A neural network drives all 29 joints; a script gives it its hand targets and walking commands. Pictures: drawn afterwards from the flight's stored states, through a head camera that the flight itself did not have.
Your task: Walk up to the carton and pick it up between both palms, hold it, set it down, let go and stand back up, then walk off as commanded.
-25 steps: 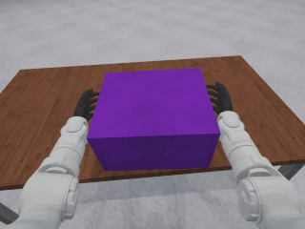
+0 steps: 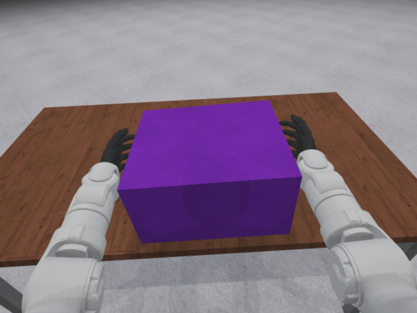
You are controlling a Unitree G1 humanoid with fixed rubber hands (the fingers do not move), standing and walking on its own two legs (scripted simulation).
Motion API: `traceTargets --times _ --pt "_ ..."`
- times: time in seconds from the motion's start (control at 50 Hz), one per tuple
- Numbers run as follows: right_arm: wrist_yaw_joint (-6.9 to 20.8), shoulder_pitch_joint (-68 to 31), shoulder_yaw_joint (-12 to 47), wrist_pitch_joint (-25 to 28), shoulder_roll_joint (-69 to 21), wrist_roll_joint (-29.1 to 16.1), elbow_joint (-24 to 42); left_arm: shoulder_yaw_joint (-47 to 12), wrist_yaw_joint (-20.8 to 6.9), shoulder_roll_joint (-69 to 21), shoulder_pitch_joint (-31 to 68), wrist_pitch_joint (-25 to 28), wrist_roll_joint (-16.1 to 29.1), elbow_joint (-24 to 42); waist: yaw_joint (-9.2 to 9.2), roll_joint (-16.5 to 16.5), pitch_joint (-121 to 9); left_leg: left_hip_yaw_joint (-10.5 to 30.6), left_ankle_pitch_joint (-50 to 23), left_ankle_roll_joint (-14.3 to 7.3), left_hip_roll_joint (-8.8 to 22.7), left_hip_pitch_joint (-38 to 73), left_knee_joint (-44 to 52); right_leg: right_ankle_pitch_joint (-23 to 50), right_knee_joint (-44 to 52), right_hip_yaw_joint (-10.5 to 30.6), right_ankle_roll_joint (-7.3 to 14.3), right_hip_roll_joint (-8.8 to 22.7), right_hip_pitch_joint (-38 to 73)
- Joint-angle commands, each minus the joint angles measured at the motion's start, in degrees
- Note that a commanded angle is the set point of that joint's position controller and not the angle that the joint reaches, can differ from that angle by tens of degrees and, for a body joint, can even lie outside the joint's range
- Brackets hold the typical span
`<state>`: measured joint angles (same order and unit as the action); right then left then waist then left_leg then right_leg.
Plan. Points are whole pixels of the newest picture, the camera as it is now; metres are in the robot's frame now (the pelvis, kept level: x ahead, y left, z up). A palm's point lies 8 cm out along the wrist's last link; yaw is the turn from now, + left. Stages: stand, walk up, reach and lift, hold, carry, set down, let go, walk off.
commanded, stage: reach and lift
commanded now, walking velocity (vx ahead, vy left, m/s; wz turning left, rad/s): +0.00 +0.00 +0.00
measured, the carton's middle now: (210, 166) +0.42 +0.02 +0.10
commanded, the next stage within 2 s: hold in 1.14 s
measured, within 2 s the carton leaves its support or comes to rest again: neither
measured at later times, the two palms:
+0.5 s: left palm (102, 163) +0.38 +0.22 +0.16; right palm (305, 148) +0.39 -0.17 +0.17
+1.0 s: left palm (101, 159) +0.37 +0.22 +0.18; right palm (310, 144) +0.39 -0.17 +0.18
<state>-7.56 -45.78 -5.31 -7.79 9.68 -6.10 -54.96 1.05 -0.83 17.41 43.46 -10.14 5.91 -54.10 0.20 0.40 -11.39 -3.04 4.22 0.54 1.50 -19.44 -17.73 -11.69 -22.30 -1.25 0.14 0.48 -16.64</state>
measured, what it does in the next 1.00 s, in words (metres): stands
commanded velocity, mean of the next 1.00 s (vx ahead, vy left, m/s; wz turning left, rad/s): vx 0.00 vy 0.00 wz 0.00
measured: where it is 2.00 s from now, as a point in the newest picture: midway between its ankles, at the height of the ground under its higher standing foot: outside the picture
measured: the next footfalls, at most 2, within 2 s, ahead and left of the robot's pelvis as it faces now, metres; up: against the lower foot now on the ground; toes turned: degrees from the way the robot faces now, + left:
none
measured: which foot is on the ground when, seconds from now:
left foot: down 0.00-1.00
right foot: down 0.00-1.00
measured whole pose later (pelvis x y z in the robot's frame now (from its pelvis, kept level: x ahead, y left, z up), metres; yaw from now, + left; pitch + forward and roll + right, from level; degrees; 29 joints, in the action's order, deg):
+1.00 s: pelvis +0.00 +0.00 +0.00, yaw +0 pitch +2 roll +0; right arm -6.3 -43.3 -5.3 -19.1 9.9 -6.1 -43.7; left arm 7.5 -2.8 15.3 38.1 -29.5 -0.5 -32.5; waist -0.3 1.1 -10.1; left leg -3.0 4.2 0.5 1.4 -14.4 -16.7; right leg -11.2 -20.6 -1.3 0.1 0.5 -11.3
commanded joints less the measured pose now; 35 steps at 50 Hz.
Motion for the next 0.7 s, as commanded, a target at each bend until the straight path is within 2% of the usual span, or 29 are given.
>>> traceTargets --times 0.0,0.04,0.14,0.3,0.44,0.68 --pt "6.0 -36.1 19.9 1.5 -38.4 -9.9 25.9 -2.1 -8.1 -41.6 36.3 0.2 -1.1 31.0 1.01 3.0 -21.5 2.5 -15.8 -0.6 -3.9 22.6 -2.3 19.5 6.7 1.3 -3.4 -1.7 13.6" --pt "6.3 -36.7 20.0 1.1 -38.4 -9.8 28.1 -3.1 -8.0 -42.2 37.0 -1.0 -0.5 33.9 0.78 2.1 -23.0 2.7 -16.3 -0.3 -3.9 23.5 -2.4 19.8 6.7 1.2 -3.3 -1.8 13.3" --pt "7.0 -36.6 17.9 -0.1 -36.5 -8.8 28.4 -3.6 -8.1 -42.8 36.9 -3.8 -0.6 35.3 -0.55 1.0 -21.2 3.1 -13.8 0.3 -3.2 24.4 -1.6 15.6 7.6 0.7 -2.6 -2.1 10.8" --pt "7.8 -37.1 15.5 -1.4 -34.5 -7.7 27.9 -2.0 -8.8 -42.6 35.7 -7.0 -1.7 33.6 -1.45 1.4 -18.0 3.0 -9.1 0.0 -3.0 23.2 0.0 11.7 8.8 0.4 -2.2 -2.0 10.5" --pt "8.2 -38.1 16.3 -1.9 -34.4 -8.9 30.4 -3.3 -8.2 -43.5 36.2 -8.3 -0.7 36.6 -1.72 1.3 -19.4 3.2 -10.4 0.1 -3.1 24.2 -0.3 13.0 8.7 0.2 -2.3 -2.3 10.5" --pt "7.9 -35.9 18.0 -4.6 -32.5 -11.0 33.9 -2.3 -9.0 -42.6 31.6 -12.6 -2.5 40.5 -1.79 1.6 -18.9 3.4 -14.6 0.0 -3.4 25.1 -0.6 17.9 8.4 0.1 -2.5 -2.6 13.9"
